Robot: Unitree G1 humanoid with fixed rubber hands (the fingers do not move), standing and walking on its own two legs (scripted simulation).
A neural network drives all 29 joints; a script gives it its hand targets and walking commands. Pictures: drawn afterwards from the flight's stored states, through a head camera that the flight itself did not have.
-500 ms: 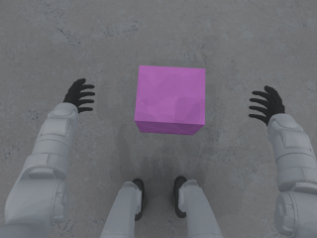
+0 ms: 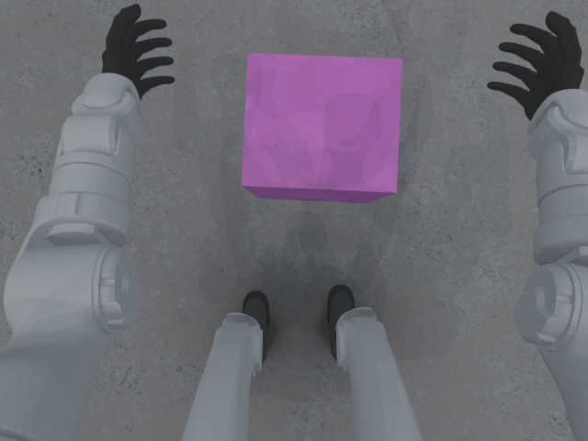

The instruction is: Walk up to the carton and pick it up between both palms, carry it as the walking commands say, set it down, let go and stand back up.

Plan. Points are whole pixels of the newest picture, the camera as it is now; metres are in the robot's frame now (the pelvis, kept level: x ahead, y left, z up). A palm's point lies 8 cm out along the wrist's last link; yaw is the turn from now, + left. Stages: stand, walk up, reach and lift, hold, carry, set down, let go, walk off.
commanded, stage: reach and lift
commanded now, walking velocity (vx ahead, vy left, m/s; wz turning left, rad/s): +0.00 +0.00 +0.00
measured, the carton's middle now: (317, 141) +0.56 -0.06 -0.52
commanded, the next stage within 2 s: none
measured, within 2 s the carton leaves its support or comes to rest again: neither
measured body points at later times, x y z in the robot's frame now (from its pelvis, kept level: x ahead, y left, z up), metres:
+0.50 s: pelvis -0.03 +0.00 -0.07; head +0.32 -0.01 +0.21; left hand +0.57 +0.18 -0.19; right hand +0.53 -0.29 -0.17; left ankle +0.05 +0.12 -0.63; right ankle +0.06 -0.12 -0.63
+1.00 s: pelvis -0.06 +0.00 -0.21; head +0.34 -0.03 -0.02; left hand +0.57 +0.18 -0.36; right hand +0.53 -0.28 -0.36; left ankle +0.05 +0.12 -0.63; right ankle +0.06 -0.12 -0.63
